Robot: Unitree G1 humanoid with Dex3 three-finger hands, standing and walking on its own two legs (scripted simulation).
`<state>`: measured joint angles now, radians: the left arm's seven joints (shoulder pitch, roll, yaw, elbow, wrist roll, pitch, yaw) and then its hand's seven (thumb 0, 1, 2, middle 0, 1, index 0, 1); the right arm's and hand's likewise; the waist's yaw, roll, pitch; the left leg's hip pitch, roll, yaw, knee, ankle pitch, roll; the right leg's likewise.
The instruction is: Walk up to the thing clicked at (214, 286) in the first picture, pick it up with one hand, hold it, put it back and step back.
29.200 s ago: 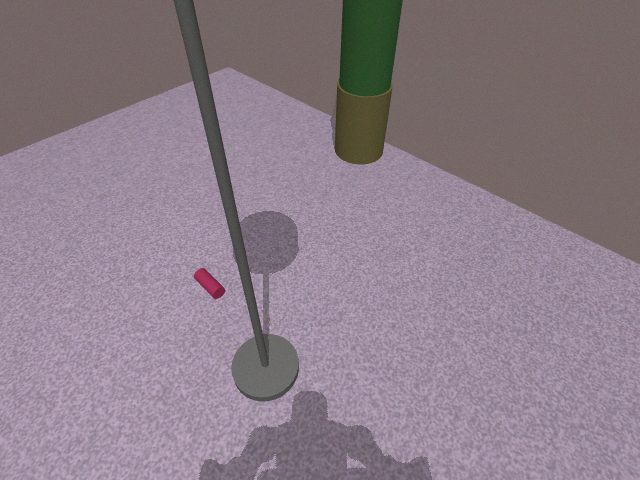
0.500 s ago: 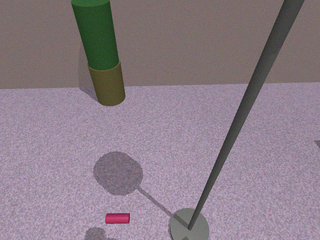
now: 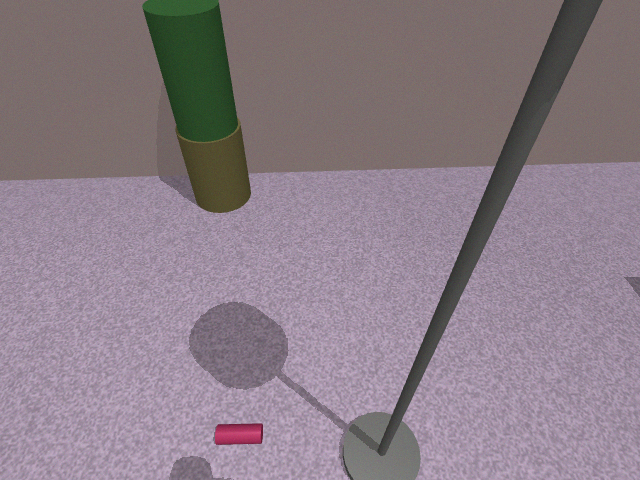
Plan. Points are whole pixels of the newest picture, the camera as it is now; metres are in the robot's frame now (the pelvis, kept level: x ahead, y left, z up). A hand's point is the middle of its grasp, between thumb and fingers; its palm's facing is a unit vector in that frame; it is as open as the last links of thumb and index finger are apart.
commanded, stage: walk up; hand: left
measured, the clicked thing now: (239, 433) +0.43 +0.24 -0.76
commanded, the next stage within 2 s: stand in 0.54 s
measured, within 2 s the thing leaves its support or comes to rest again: neither
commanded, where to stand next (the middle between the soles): +0.06 -0.02 m, yaw +0 degrees
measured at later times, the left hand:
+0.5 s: hand out of the picture +0.10 +0.25 -0.16, palm faces -0.01 -0.94 -0.33, open 7.4 cm
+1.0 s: hand out of the picture +0.09 +0.25 -0.16, palm faces -0.02 -0.94 -0.35, open 7.4 cm
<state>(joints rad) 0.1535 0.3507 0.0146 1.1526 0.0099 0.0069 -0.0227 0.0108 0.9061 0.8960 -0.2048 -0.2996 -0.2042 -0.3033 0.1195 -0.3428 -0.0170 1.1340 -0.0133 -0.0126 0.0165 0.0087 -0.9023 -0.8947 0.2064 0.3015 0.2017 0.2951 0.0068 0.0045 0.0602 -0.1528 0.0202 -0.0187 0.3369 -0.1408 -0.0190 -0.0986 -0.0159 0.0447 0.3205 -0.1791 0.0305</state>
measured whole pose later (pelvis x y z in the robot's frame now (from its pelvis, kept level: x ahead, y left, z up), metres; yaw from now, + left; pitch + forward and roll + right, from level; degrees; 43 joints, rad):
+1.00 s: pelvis +0.02 +0.00 +0.00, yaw +1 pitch -2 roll +0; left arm 0.12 0.36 0.00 1.12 0.01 0.00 -0.01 0.01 0.91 0.90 -0.21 -0.30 -0.20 -0.30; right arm 0.10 -0.35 -0.01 1.13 -0.01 -0.01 0.01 0.01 -0.90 -0.89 0.21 0.30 0.20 0.30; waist 0.00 0.01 0.06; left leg -0.13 0.02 -0.03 0.34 -0.17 -0.02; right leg -0.07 -0.02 0.03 0.31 -0.21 0.03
